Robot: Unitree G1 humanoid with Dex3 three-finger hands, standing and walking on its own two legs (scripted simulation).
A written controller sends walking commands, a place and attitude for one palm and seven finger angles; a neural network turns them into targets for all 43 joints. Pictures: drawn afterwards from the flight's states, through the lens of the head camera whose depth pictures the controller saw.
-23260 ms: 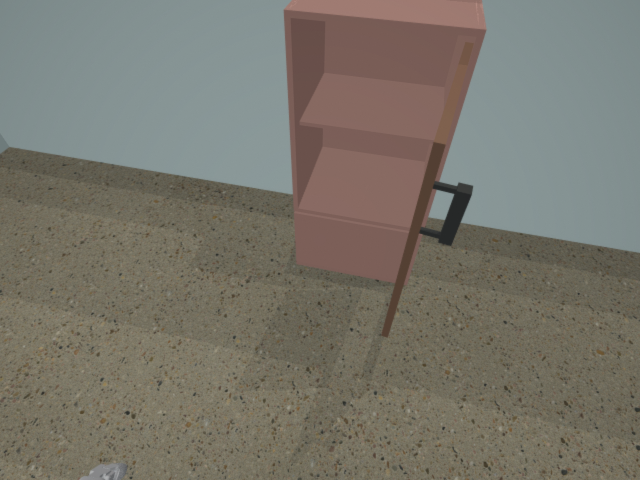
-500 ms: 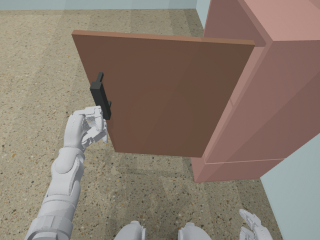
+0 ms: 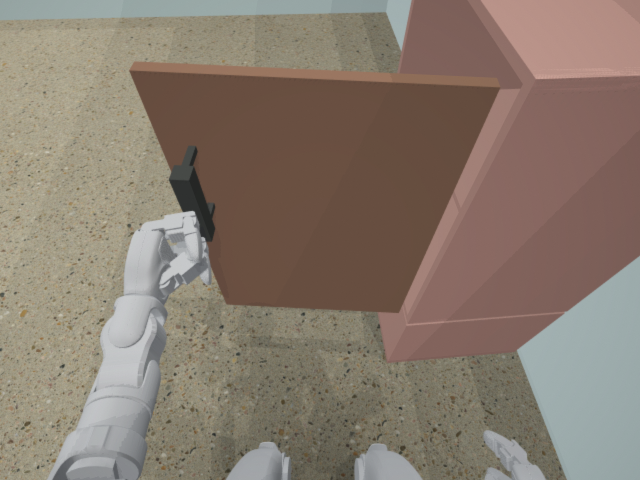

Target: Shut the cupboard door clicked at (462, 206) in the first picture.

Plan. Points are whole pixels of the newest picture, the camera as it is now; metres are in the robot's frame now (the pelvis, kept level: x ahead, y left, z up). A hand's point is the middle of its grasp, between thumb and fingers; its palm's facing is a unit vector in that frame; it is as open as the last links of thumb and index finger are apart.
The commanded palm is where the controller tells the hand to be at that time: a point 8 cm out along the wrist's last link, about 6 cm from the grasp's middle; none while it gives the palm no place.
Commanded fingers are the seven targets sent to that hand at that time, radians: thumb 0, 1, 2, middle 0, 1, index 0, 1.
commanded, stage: push the door shut along its arc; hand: left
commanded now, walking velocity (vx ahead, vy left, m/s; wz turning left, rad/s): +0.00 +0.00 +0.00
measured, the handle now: (198, 194) +0.48 +0.19 +0.05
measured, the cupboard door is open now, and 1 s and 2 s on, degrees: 82 67 59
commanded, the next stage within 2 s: pull the fist back off the door in 1.88 s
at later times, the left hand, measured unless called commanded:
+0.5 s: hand (210, 225) +0.42 +0.16 +0.06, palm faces -0.15 -0.99 -0.03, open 3.0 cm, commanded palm +0.42 +0.20 +0.06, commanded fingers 0.00 0.90 0.90 -1.30 -1.50 -1.30 -1.50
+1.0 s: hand (233, 188) +0.49 +0.14 +0.05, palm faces -0.26 -0.96 -0.03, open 3.1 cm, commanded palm +0.49 +0.17 +0.06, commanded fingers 0.00 0.90 0.90 -1.30 -1.50 -1.30 -1.50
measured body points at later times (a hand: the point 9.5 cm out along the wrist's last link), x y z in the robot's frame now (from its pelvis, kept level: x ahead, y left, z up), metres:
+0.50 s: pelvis -0.01 +0.00 -0.01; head +0.08 +0.01 +0.43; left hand +0.42 +0.21 +0.06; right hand +0.08 -0.26 -0.12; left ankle +0.02 +0.09 -0.67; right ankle +0.03 -0.10 -0.67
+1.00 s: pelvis -0.01 +0.01 -0.03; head +0.11 +0.03 +0.41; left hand +0.50 +0.19 +0.06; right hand +0.01 -0.26 -0.13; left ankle +0.02 +0.09 -0.67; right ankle +0.03 -0.10 -0.67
